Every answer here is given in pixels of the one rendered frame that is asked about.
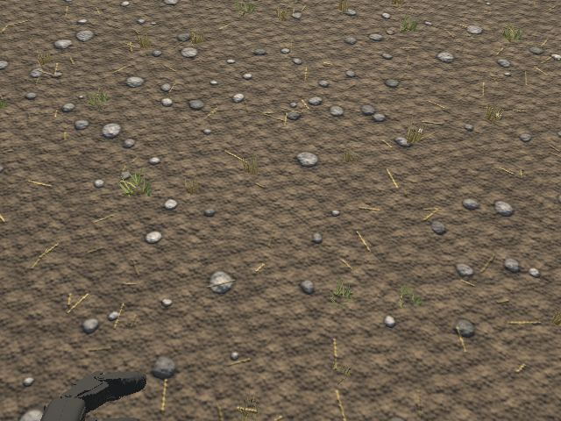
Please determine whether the robot left hand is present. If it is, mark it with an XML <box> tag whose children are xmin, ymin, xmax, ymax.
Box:
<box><xmin>40</xmin><ymin>371</ymin><xmax>146</xmax><ymax>421</ymax></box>

